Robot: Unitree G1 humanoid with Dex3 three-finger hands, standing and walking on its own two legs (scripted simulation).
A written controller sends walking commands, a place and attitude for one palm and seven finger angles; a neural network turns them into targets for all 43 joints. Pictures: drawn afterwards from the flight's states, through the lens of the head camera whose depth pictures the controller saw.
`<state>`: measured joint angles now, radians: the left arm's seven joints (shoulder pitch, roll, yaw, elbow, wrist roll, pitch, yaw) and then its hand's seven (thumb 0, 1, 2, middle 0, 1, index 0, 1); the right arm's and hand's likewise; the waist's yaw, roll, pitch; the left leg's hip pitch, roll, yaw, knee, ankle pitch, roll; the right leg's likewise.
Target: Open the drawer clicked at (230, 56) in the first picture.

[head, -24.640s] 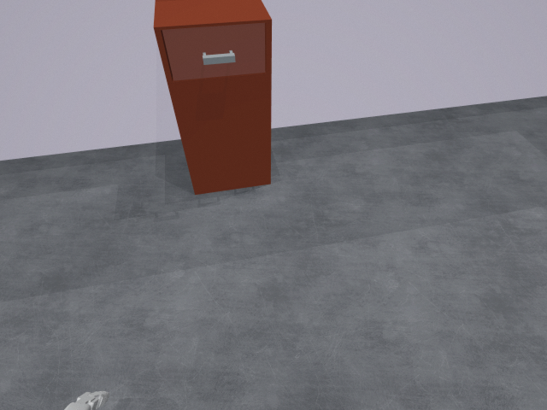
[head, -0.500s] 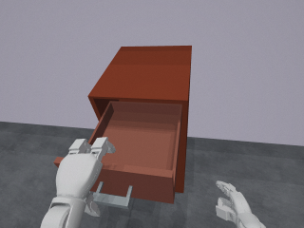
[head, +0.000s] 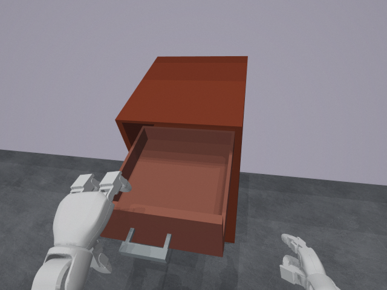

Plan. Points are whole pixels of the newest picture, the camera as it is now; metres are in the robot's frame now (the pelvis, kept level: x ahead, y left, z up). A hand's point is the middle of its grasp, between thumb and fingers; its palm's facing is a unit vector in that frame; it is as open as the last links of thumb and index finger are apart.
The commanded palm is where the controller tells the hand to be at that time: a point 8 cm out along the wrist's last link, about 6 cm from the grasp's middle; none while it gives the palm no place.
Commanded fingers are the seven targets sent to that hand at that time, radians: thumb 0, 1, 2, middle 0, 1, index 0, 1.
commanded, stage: draw the hand back to the body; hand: left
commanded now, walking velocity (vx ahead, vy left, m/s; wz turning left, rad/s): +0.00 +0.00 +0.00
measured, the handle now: (147, 243) +0.23 +0.17 -0.06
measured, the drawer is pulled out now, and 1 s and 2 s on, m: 0.29 0.29 0.29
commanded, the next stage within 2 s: step back with the hand held close in 1.26 s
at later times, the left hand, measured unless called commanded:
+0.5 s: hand (91, 211) +0.19 +0.20 +0.15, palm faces +0.31 -0.87 -0.38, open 13.2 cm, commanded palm +0.14 +0.25 +0.16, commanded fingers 0.00 -0.05 0.50 -0.27 -0.91 -0.27 -0.91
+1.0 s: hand (64, 195) +0.20 +0.25 +0.16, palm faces +0.44 -0.79 -0.42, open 9.1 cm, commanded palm +0.15 +0.29 +0.18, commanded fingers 0.00 0.83 0.87 -0.20 -0.34 -0.20 -0.34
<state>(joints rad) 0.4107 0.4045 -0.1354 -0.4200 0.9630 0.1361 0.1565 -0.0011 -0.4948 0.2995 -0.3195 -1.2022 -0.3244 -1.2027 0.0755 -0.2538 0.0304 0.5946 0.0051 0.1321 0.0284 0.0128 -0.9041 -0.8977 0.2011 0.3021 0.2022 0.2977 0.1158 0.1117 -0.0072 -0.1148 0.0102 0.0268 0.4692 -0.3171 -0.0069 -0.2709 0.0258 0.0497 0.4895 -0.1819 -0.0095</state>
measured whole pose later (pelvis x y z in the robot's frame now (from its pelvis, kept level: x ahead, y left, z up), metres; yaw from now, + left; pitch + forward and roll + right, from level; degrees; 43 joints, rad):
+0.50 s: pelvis +0.01 +0.00 +0.00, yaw +3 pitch -4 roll -1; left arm 0.54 0.29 0.11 -0.55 0.04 -0.11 0.11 -0.01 -0.34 0.37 -0.31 -1.10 -0.31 -1.10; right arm 0.20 -0.19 0.05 0.58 -0.02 -0.15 -0.09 0.01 -0.90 -0.90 0.20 0.30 0.20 0.30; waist 0.06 0.05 0.05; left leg -0.05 0.01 -0.03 0.46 -0.33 -0.01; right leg -0.17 0.02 -0.01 0.45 -0.20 -0.01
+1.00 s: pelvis +0.03 +0.00 +0.00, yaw +3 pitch -2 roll -1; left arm 0.52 0.34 0.30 -0.50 -0.03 -0.13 0.11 0.00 0.49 0.72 -0.24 -0.56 -0.24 -0.56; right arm 0.18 -0.21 0.01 0.64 -0.01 -0.18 -0.09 0.01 -0.90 -0.90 0.20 0.30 0.20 0.30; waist 0.07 0.05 0.02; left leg -0.06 0.02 -0.03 0.44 -0.34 -0.01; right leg -0.19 0.02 -0.01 0.44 -0.22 -0.01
